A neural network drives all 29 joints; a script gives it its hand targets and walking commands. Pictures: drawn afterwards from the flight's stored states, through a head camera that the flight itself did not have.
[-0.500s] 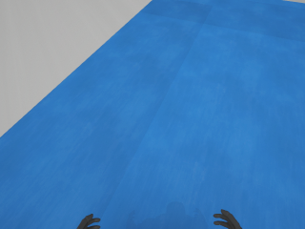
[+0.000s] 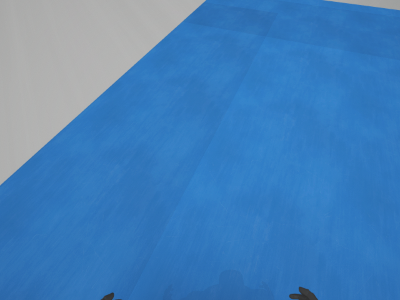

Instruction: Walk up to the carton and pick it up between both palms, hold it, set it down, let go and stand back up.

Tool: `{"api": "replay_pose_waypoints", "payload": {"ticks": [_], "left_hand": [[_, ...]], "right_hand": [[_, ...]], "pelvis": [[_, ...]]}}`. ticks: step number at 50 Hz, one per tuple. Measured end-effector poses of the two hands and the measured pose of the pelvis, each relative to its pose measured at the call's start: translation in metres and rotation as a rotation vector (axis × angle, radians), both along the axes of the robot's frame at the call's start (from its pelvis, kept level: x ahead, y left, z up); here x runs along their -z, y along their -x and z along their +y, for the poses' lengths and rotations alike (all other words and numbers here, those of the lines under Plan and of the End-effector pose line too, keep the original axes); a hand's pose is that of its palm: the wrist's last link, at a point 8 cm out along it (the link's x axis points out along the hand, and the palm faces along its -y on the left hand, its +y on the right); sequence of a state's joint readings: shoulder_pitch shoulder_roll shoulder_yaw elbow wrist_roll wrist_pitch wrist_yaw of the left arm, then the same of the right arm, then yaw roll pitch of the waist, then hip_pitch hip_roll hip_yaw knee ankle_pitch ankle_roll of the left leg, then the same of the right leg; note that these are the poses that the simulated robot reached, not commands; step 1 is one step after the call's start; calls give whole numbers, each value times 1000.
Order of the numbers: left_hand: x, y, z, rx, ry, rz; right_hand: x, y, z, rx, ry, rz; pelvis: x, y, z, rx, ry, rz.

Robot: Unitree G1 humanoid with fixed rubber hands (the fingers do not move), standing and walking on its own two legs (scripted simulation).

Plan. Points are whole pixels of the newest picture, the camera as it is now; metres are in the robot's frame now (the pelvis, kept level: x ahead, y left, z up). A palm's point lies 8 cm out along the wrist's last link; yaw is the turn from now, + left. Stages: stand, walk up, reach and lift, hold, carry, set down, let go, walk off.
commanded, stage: stand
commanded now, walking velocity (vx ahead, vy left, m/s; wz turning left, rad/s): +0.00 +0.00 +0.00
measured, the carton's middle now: out of the picture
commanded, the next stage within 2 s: walk up in 2.00 s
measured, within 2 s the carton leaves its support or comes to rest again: neither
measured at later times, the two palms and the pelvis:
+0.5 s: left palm out of the picture +0.06 +0.22 -0.12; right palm out of the picture +0.06 -0.23 -0.12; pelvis +0.01 +0.00 +0.01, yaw +0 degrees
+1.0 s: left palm out of the picture +0.01 +0.21 -0.13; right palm out of the picture +0.00 -0.21 -0.13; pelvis +0.01 +0.00 +0.02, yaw +0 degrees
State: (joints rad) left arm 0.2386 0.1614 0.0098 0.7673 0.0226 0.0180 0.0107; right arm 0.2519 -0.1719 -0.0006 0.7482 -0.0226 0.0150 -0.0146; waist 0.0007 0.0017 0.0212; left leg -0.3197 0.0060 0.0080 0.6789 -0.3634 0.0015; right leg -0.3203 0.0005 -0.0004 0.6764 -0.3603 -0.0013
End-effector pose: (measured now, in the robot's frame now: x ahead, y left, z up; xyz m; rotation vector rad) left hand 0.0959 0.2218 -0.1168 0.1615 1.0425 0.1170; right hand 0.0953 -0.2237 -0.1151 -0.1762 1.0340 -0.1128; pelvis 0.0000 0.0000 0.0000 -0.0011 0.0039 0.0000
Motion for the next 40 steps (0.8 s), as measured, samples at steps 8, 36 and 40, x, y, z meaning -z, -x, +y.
{"api": "replay_pose_waypoints", "payload": {"ticks": [8,36,40], "left_hand": [[3,8,-1,-15,6,35],[12,61,-3,-89,14,235],[13,70,-6,-95,21,267]], "right_hand": [[2,9,0,16,-3,35],[11,63,3,95,-10,234],[13,72,6,103,-18,265]], "pelvis": [[-2,-2,0,1,0,-1],[-13,-7,0,2,1,-30],[-15,-7,1,2,1,-37]]}}
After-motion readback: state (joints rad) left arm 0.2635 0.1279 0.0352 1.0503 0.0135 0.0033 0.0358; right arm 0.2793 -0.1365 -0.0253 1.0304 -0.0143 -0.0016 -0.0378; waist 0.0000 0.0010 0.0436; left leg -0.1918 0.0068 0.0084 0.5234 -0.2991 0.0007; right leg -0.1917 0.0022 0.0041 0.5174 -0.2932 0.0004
